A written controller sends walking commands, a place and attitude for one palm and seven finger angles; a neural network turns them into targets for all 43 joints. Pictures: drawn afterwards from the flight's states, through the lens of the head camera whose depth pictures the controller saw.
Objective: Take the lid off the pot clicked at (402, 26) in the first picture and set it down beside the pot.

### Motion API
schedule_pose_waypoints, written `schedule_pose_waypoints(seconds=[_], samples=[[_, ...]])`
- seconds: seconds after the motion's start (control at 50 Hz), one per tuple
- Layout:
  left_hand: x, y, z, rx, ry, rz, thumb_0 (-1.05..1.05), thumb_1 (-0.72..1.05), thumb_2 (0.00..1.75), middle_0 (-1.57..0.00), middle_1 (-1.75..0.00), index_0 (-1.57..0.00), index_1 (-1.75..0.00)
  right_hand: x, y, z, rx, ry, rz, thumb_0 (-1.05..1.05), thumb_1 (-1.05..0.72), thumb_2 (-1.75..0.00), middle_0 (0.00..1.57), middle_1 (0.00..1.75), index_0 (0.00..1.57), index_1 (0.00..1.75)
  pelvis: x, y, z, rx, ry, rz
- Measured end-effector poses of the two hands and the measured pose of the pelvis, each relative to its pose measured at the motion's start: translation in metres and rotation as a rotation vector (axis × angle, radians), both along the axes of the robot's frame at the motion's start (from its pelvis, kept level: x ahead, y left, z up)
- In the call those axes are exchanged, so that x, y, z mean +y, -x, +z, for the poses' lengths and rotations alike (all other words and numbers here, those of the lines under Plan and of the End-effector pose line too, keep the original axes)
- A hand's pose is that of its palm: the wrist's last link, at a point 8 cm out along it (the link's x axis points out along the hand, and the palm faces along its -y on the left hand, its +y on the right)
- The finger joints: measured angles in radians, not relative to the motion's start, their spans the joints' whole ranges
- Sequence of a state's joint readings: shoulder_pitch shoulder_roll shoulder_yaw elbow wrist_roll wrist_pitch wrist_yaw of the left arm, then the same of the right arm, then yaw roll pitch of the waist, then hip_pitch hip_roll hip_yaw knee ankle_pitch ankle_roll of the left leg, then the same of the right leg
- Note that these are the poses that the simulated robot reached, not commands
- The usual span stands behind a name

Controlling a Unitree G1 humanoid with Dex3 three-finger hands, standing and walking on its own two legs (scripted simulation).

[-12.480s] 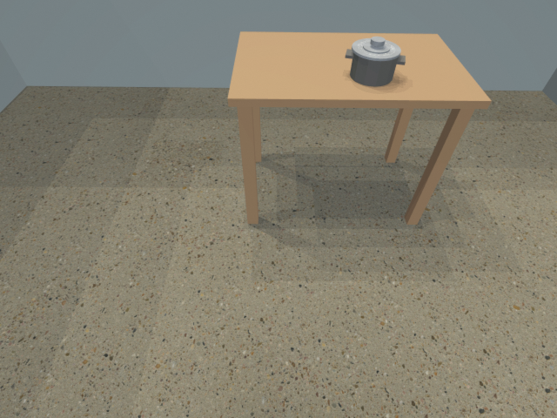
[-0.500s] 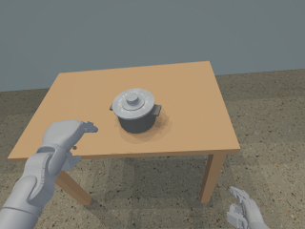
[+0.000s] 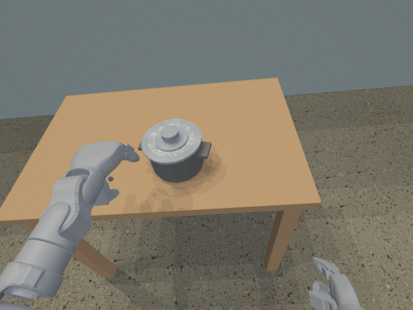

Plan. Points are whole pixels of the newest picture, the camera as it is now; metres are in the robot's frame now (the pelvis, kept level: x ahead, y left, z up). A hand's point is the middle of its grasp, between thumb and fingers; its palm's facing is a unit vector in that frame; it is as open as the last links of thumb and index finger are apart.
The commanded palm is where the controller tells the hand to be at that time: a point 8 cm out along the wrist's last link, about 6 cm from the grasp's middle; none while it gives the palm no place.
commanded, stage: move the open hand above the knob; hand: left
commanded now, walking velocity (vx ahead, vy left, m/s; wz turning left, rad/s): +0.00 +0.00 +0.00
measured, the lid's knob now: (169, 133) +0.53 +0.15 +0.02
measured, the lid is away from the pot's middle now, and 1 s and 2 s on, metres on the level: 0.00 0.00 0.00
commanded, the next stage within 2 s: lower the open fingers around the knob in 1.84 s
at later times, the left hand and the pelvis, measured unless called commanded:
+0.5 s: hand (131, 154) +0.40 +0.20 +0.08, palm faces -0.27 -0.08 -0.96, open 10.0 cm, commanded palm +0.40 +0.19 +0.15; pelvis +0.01 +0.01 +0.00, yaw +0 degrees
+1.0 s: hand (155, 129) +0.48 +0.16 +0.08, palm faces -0.31 -0.06 -0.95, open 10.0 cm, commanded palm +0.48 +0.16 +0.15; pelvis +0.01 +0.01 +0.00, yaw -1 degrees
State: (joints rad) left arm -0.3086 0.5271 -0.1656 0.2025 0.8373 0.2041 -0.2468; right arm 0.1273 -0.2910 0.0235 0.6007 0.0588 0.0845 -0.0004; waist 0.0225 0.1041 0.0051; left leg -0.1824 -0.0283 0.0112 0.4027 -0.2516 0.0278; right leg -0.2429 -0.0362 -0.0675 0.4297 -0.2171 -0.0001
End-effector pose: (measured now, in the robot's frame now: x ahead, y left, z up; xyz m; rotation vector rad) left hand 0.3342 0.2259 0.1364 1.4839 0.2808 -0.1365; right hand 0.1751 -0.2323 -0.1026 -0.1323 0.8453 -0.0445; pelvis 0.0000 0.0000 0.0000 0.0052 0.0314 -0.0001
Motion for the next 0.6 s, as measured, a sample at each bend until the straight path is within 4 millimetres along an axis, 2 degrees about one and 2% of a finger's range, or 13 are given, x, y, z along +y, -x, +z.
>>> schedule_pose_waypoints(seconds=[0.42, 0.6], samples=[[-0.024, -0.053, 0.001, -0.007, -0.003, -0.028, 0.00, -0.26, 1.37, -0.84, -0.09, -0.84, -0.08, 0.006, 0.012, -0.012, 0.084, -0.008, -0.036, 0.01, -0.91, -0.90, 0.20, 0.30, 0.20, 0.30, 0.007, -0.008, -0.002, 0.041, 0.001, 0.003], [-0.033, -0.079, -0.001, 0.020, -0.008, -0.016, 0.00, -0.26, 1.37, -0.84, -0.09, -0.84, -0.08, 0.005, 0.025, -0.016, 0.129, -0.003, -0.062, 0.01, -0.91, -0.90, 0.20, 0.30, 0.20, 0.30, 0.009, -0.008, -0.003, 0.063, 0.002, 0.001]])
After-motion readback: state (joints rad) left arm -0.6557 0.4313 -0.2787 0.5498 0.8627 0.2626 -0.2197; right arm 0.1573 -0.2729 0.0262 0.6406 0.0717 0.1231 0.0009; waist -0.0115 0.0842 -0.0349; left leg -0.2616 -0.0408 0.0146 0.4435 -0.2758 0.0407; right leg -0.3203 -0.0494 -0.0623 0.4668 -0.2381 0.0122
